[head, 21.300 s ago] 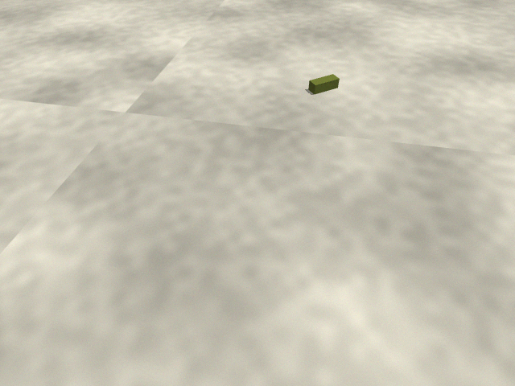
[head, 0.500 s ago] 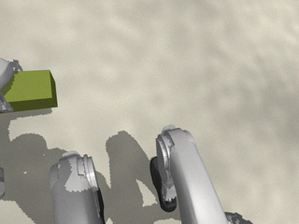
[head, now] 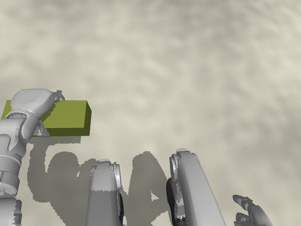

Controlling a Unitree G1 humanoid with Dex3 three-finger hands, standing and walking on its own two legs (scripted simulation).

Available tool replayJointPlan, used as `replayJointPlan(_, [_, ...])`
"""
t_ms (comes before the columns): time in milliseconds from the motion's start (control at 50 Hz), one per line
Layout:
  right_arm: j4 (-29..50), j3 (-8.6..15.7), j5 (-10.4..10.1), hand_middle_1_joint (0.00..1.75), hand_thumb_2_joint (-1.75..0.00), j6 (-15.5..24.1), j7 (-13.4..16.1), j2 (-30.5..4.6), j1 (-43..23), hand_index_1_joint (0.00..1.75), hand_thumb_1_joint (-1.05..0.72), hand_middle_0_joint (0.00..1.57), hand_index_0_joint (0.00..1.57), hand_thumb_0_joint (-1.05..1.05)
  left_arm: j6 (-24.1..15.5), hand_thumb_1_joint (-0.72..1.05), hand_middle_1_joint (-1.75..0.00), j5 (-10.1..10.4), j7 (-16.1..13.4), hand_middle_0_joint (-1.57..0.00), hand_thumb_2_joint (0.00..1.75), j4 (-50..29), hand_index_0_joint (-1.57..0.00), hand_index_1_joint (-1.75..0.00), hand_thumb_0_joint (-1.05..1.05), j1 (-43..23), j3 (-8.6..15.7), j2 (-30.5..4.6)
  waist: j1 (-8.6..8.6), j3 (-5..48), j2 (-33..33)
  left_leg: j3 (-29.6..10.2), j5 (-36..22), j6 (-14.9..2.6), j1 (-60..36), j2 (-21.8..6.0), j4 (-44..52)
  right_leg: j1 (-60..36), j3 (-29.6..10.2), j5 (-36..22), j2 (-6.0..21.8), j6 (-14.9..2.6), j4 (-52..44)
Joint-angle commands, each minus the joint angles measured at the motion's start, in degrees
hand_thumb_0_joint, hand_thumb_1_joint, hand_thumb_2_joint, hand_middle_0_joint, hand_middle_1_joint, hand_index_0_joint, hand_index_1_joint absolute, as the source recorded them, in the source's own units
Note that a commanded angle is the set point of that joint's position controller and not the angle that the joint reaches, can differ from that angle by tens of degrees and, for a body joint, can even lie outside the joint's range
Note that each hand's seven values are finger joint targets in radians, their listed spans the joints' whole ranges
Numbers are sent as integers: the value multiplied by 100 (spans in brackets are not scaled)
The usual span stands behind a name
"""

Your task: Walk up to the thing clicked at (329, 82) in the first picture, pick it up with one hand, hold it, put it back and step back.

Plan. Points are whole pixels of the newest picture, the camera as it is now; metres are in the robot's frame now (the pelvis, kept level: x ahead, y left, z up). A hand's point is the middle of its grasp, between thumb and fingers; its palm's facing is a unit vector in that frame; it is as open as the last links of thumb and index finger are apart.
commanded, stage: lift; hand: left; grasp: from above
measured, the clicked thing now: (50, 118) +0.44 +0.27 -0.13
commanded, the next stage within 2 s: hold in 0.96 s
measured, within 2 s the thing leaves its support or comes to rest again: neither
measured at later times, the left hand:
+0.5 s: hand (17, 117) +0.36 +0.23 +0.10, palm faces -0.45 -0.06 -0.89, open 10.9 cm
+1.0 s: hand out of the picture +0.37 +0.22 +0.19, palm faces -0.46 -0.06 -0.88, open 10.9 cm
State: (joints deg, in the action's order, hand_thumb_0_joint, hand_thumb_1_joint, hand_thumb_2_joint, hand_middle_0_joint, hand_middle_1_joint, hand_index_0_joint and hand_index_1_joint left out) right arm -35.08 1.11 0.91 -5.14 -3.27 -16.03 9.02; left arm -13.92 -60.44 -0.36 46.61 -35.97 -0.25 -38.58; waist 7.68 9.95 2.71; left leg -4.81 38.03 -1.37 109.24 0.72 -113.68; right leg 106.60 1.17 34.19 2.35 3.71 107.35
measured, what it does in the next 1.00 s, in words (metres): rises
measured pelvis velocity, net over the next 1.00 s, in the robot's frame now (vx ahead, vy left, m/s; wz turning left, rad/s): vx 0.06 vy -0.02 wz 0.03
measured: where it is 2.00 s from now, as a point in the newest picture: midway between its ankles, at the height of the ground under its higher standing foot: (147, 220)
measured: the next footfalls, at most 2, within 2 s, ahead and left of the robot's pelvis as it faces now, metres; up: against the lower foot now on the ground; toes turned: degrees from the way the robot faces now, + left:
none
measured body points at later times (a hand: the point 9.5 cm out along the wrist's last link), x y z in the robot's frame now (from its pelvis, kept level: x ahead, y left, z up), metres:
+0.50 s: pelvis +0.02 -0.02 +0.17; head +0.10 -0.01 +0.61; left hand +0.38 +0.23 +0.15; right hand +0.13 -0.28 +0.05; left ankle +0.08 +0.11 -0.43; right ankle +0.11 -0.16 -0.43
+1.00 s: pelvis +0.06 -0.02 +0.26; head +0.11 -0.02 +0.70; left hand +0.39 +0.22 +0.24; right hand +0.16 -0.28 +0.13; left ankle +0.08 +0.11 -0.43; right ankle +0.11 -0.16 -0.43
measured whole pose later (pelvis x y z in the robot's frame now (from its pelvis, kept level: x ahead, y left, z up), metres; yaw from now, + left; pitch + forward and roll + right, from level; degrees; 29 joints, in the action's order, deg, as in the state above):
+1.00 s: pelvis +0.06 -0.02 +0.26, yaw +2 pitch +10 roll -1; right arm -41.5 2.8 -2.9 -0.1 3.4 -13.9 14.0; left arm -4.9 -57.9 -4.0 44.5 -17.6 -10.1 -24.4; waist 2.8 5.3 2.2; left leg -0.1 23.8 0.3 39.1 -1.9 -52.6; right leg 39.9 -0.7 20.3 1.0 2.0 49.8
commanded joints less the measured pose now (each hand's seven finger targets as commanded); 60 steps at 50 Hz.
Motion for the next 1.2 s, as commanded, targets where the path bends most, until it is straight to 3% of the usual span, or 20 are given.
replayJointPlan(0, [270, 449, -45, 30, -90, 64, 169, -1133, 892, 30, -89, 20, 20, 0, 153, 66, -68, 197, -322, -101, 94, -1475, -99, -70, 0, -1769, 417, -1309, 94, 3705, 1306, -83, -1124, 23, -3887, -70, 2381, -2074, 348, -1035, -245, -489, -1435])
replayJointPlan(60, [279, 425, -115, 30, -90, 78, 259, -1026, 785, 30, -89, 20, 20, 0, 295, 68, -67, 270, -328, -102, 90, -1599, -101, -68, 0, -1323, 413, -1195, -11, 3420, 959, 12, -809, -1, -3946, -72, 2826, -2732, 324, -887, -272, -465, -1948])
replayJointPlan(80, [305, 404, -132, 30, -90, 88, 286, -979, 731, 30, -89, 20, 20, 0, 348, 68, -66, 318, -297, -103, 91, -1626, -102, -68, 0, -1178, 222, -917, 26, 3263, 946, 31, -717, 2, -3980, -79, 2993, -2876, 320, -843, -288, -456, -2105])
replayJointPlan(140, [302, 399, -200, 30, -90, 144, 389, -963, 615, 30, -89, 20, 20, 0, 473, 68, -66, 398, -246, -102, 89, -1827, -101, -67, 0, -795, 239, -914, -97, 3100, 798, -32, -522, 18, -4369, -119, 3479, -3303, 303, -734, -313, -444, -2484])
replayJointPlan(200, [301, 342, -234, 30, -90, 197, 479, -848, 509, 30, -89, 20, 20, 0, 559, 71, -68, 396, -247, -105, 91, -1884, -104, -69, 0, -486, 207, -793, -106, 2698, 624, 46, -569, 12, -4512, -113, 3796, -3768, 206, -754, -318, -438, -2910])
replayJointPlan(220, [294, 346, -251, 30, -90, 217, 508, -827, 461, 30, -89, 20, 20, 0, 576, 71, -67, 433, -267, -106, 91, -1946, -104, -69, 0, -445, 263, -824, -178, 2681, 577, 49, -572, 8, -4656, -120, 3940, -3933, 191, -753, -321, -434, -3052])
replayJointPlan(360, [164, 292, -303, 30, -90, 455, 683, -703, 422, 30, -90, 20, 20, 0, 626, 63, -66, 370, -467, -101, 88, -1553, -99, -69, 0, -199, 23, -407, -194, 1870, 311, 59, -319, 13, -5267, -125, 4870, -4768, 38, -509, -351, -410, -4083])
replayJointPlan(460, [46, 308, -314, 30, -90, 598, 715, -623, 501, 30, -90, 20, 20, 0, 645, 58, -68, 276, -588, -97, 86, -1378, -95, -70, 0, -146, -213, -106, -240, 1713, 193, 244, -664, 34, -5784, -44, 5261, -5469, -119, -615, -365, -438, -4804])
replayJointPlan(540, [-30, 362, -309, 30, -90, 660, 736, -642, 557, 30, -90, 20, 20, 0, 658, 57, -70, 236, -690, -96, 90, -1345, -94, -72, 0, -185, -149, -191, -287, 1762, 139, 366, -1230, 42, -6299, -15, 5528, -6071, -140, -1069, -378, -416, -5216])
replayJointPlan(580, [-81, 347, -312, 30, -90, 683, 735, -602, 585, 30, -90, 20, 20, 0, 679, 60, -74, 218, -727, -97, 91, -1276, -96, -75, 0, -309, -339, 43, -258, 1622, 95, 414, -1363, 38, -6443, 12, 5661, -6192, -158, -1209, -377, -410, -5408])
replayJointPlan(620, [-85, 382, -319, 30, -90, 701, 736, -635, 608, 30, -90, 20, 20, 0, 706, 63, -74, 217, -793, -99, 90, -1237, -98, -75, 0, -220, -222, -74, -325, 1563, 45, 431, -1383, 39, -6638, 11, 5874, -6428, -163, -1200, -370, -402, -5608])
replayJointPlan(720, [-64, 388, -348, 30, -90, 713, 702, -631, 534, 30, -90, 20, 20, 0, 804, 68, -76, 172, -836, -99, 87, -1130, -101, -75, 0, -214, -329, 0, -415, 1297, 0, 462, -1612, 59, -7069, 26, 6347, -6876, -159, -1424, -366, -390, -6010])
replayJointPlan(980, [2, 408, -361, 30, -90, 679, 713, -601, 482, 30, -90, 20, 20, 0, 880, 71, -81, 326, -550, -98, 84, -1383, -102, -77, 0, 74, -511, 260, -480, 1238, -91, 472, -2583, 98, -8184, 10, 7096, -7754, -162, -2306, -385, -390, -6664])
replayJointPlan(1020, [-20, 428, -352, 30, -90, 662, 722, -635, 523, 30, -90, 20, 20, 0, 856, 68, -81, 316, -536, -96, 84, -1533, -101, -77, 0, -36, -393, 109, -489, 1362, 10, 470, -2866, 125, -8424, -18, 7169, -7828, -131, -2507, -405, -411, -6679])
replayJointPlan(1120, [0, 402, -341, 30, -89, 613, 719, -605, 405, 30, -89, 20, 20, 0, 802, 72, -80, 198, -411, -97, 82, -1518, -103, -75, 0, 68, -529, 205, -507, 1009, 59, 478, -2886, 135, -8548, -19, 7401, -7853, -86, -2465, -422, -435, -6876])
replayJointPlan(1180, [12, 432, -338, 30, -90, 586, 713, -631, 413, 30, -90, 20, 20, 0, 766, 72, -81, 206, -328, -98, 85, -1669, -103, -76, 0, 37, -460, 125, -564, 1215, 206, 469, -3325, 179, -8883, -59, 7482, -8000, -48, -2740, -449, -456, -6864])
